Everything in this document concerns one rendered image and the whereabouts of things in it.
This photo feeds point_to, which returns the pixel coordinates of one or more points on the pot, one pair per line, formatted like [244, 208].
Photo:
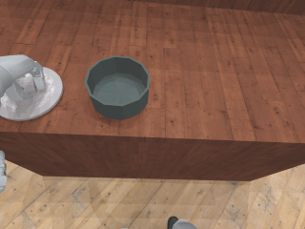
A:
[118, 86]

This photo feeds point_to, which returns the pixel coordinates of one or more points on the right robot shin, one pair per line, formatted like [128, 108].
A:
[181, 220]

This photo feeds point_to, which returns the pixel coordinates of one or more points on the lid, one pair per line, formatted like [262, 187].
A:
[41, 102]

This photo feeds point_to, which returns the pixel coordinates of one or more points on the knob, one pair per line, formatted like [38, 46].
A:
[28, 84]

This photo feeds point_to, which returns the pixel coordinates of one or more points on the right robot foot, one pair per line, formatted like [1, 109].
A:
[171, 221]

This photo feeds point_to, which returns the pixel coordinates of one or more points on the table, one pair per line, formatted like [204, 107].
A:
[226, 96]

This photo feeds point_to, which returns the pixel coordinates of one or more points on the left robot hand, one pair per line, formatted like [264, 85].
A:
[19, 65]

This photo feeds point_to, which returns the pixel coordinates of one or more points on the robot left forearm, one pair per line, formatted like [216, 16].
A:
[5, 81]

